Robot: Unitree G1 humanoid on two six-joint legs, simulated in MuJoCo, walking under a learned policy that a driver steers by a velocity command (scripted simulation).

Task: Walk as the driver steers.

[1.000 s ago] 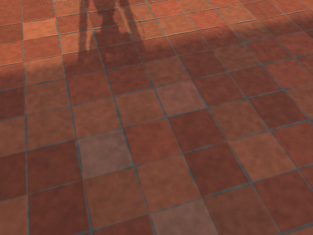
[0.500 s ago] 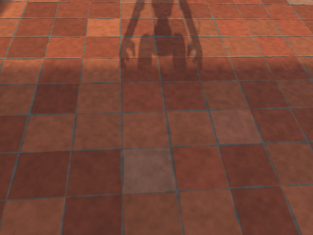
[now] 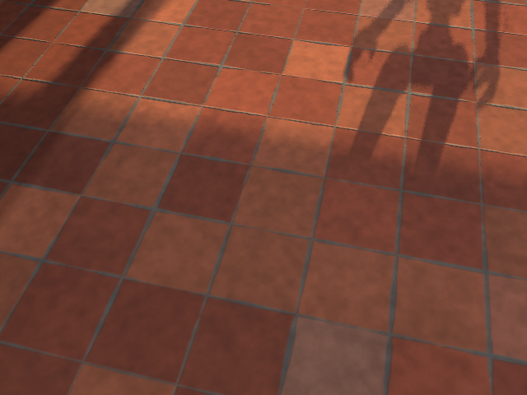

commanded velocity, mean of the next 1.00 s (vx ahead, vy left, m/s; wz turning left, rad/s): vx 0.50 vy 0.00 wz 0.21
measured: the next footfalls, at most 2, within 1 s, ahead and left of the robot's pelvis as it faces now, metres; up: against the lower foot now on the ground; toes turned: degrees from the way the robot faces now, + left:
left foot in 0.38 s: +0.34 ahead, +0.19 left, +0.00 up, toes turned +12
right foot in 0.92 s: +0.69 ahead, +0.02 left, +0.00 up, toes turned +8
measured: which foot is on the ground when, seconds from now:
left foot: up 0.00-0.36, down 0.38-0.94, up 0.96-1.00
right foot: down 0.00-0.38, up 0.40-0.90, down 0.92-1.00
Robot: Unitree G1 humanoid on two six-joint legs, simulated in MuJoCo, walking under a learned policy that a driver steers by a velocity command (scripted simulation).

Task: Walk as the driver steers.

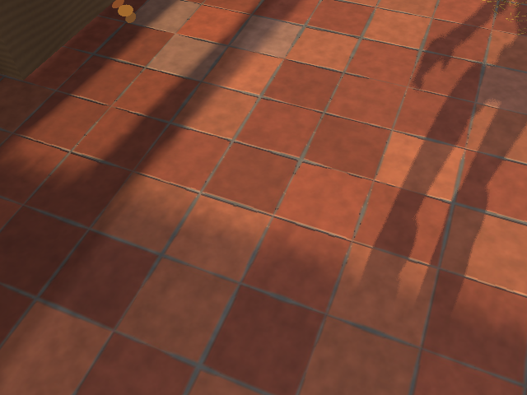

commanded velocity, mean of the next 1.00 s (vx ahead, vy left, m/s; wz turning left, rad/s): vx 0.47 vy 0.00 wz -0.49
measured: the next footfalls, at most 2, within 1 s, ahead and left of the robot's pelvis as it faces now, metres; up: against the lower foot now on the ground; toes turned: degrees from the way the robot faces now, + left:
left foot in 0.42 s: +0.40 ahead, +0.11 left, +0.00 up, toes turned -15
right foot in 0.92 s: +0.56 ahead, -0.24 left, +0.00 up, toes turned -35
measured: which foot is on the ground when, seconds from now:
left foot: up 0.00-0.40, down 0.42-0.92, up 0.94-1.00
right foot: down 0.00-0.42, up 0.44-0.90, down 0.92-1.00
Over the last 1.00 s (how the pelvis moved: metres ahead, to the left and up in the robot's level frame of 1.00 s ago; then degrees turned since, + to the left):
0.55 0.08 -0.01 10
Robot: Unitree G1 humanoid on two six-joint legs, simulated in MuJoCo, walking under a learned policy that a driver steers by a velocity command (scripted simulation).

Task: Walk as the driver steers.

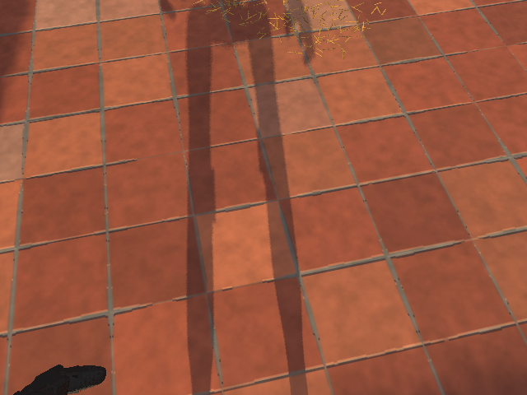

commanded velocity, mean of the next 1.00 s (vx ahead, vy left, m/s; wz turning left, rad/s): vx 0.05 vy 0.00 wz -0.20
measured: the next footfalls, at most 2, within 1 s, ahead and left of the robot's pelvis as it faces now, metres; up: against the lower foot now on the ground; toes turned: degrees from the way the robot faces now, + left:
left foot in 0.40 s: +0.19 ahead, +0.15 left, +0.00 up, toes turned -10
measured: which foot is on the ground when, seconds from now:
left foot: up 0.00-0.38, down 0.40-1.00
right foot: down 0.00-1.00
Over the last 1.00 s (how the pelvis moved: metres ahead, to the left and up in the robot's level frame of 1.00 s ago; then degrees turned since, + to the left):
0.48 -0.10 -0.01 -33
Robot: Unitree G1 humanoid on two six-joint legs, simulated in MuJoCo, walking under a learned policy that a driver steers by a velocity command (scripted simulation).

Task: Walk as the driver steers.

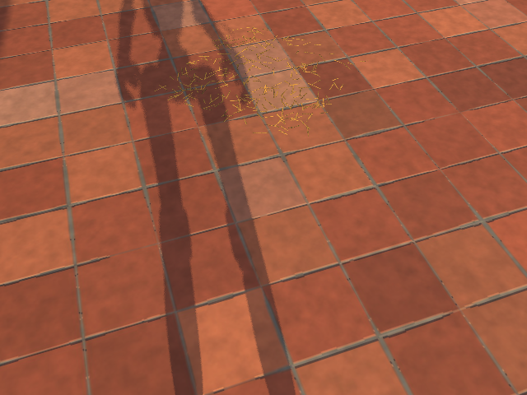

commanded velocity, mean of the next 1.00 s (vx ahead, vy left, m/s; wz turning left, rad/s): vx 0.29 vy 0.00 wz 0.00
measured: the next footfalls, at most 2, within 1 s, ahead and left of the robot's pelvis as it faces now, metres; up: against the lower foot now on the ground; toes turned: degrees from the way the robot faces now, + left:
left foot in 0.94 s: +0.44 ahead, +0.11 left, +0.00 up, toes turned +2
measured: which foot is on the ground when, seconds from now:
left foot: down 0.00-0.48, up 0.50-0.92, down 0.94-1.00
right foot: down 0.00-0.96, up 0.98-1.00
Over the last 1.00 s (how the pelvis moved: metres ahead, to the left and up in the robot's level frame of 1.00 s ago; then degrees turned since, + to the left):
0.13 0.05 0.02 -9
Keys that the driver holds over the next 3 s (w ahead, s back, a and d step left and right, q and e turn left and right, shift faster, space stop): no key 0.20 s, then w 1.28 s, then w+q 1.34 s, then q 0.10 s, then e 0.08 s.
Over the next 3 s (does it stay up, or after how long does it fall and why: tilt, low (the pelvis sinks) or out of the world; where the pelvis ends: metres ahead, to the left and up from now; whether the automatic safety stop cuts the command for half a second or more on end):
stays up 1.34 0.25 -0.01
